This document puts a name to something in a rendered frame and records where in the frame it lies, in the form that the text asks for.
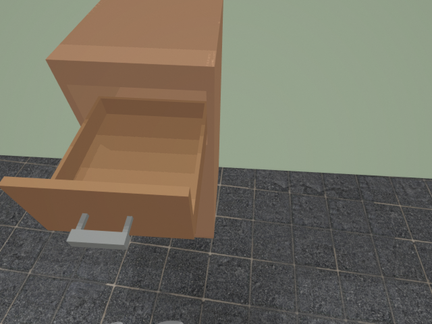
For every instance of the handle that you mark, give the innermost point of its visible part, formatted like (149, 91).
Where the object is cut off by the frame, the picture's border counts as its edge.
(80, 237)

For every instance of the cabinet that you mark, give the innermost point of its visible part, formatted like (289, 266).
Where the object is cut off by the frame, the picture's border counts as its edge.
(150, 49)

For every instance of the drawer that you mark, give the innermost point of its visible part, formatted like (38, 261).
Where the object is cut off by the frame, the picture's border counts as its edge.
(131, 157)

